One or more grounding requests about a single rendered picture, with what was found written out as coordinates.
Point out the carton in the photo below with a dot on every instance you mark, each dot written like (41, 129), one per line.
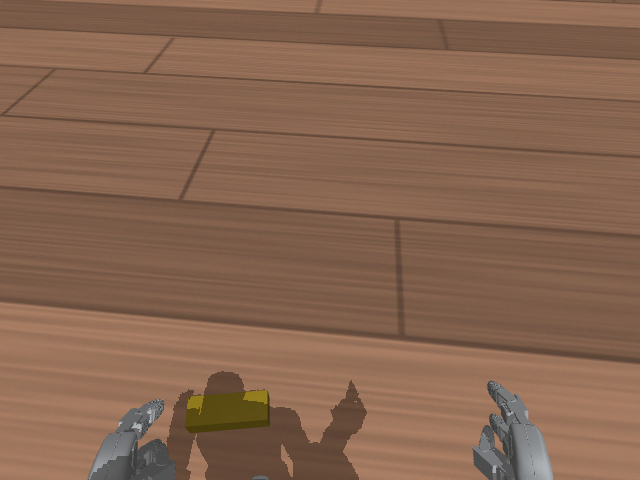
(228, 411)

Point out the left robot hand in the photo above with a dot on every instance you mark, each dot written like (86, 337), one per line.
(118, 457)

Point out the right robot hand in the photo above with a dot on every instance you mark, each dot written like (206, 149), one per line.
(523, 443)

